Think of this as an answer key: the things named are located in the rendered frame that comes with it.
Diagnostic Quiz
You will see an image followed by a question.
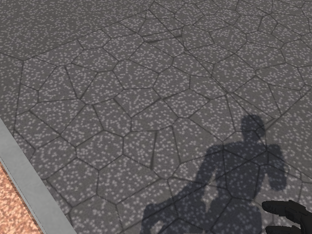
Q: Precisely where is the robot right hand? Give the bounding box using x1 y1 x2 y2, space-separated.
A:
261 200 312 234

